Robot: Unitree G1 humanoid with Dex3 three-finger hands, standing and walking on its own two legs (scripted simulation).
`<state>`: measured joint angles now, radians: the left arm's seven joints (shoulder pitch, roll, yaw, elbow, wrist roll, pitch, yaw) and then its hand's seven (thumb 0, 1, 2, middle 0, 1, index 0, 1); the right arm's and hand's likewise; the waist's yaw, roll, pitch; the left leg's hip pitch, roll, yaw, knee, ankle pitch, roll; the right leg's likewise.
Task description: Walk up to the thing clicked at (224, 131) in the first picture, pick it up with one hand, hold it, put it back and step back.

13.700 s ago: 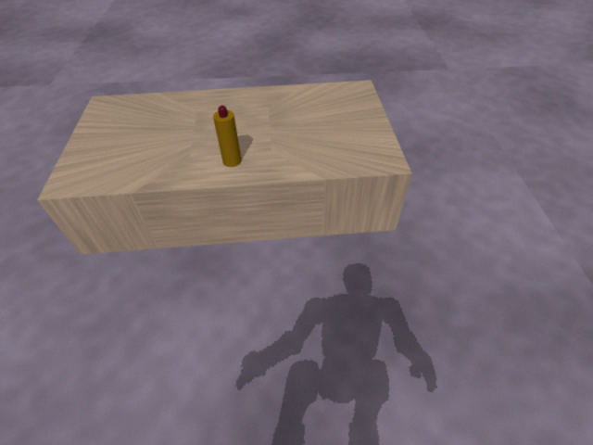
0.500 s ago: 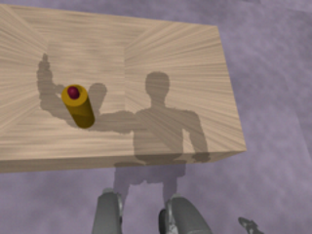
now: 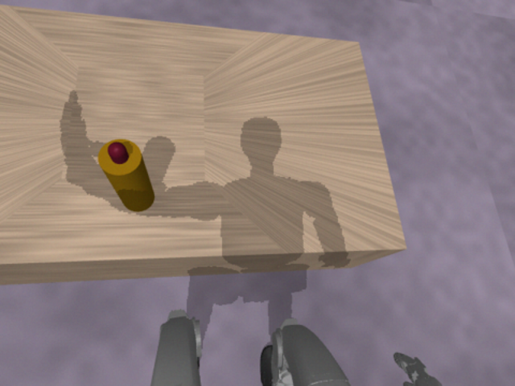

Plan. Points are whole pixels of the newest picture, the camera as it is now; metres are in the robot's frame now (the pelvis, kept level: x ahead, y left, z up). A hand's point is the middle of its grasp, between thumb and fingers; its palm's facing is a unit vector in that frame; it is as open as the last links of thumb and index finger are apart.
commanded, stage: go down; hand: left
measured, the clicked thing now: (128, 176) +0.51 +0.22 -0.21
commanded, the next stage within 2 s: approach in 0.74 s
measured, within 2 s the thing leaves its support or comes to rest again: neither
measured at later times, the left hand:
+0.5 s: hand out of the picture +0.43 +0.42 +0.07, palm faces +0.24 -0.97 +0.02, open 17.5 cm
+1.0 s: hand out of the picture +0.43 +0.41 +0.05, palm faces +0.25 -0.97 +0.05, open 17.6 cm
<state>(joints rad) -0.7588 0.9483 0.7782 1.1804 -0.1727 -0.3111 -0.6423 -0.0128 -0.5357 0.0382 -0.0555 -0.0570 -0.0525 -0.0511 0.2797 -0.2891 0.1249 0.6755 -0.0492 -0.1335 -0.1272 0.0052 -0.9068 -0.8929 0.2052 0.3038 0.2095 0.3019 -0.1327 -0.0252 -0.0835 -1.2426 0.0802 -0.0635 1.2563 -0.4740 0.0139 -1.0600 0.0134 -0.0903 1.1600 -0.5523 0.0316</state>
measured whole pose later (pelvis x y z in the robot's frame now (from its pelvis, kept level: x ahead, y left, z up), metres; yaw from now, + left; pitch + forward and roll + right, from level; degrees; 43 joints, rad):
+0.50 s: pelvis +0.00 +0.00 +0.00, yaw +0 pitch +26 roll -7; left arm -0.78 0.97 0.77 1.18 -0.17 -0.30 -0.64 -0.01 -0.55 0.03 -0.06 -0.06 -0.06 -0.05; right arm 0.28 -0.29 0.13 0.67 -0.05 -0.13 -0.13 0.01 -0.91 -0.89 0.21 0.30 0.21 0.30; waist -0.14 -0.02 -0.08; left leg -1.26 0.08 -0.07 1.27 -0.47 0.02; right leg -1.07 0.01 -0.09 1.17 -0.55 0.03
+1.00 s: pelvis -0.01 +0.01 -0.01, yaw +0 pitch +27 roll -8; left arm -0.78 0.93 0.74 1.21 -0.19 -0.33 -0.62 -0.01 -0.58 0.02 -0.06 -0.06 -0.07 -0.04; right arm 0.28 -0.29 0.13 0.67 -0.05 -0.14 -0.12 0.01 -0.89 -0.89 0.20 0.30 0.21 0.30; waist -0.13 -0.03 -0.09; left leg -1.28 0.08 -0.06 1.28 -0.48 0.02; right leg -1.10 0.01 -0.09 1.18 -0.55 0.04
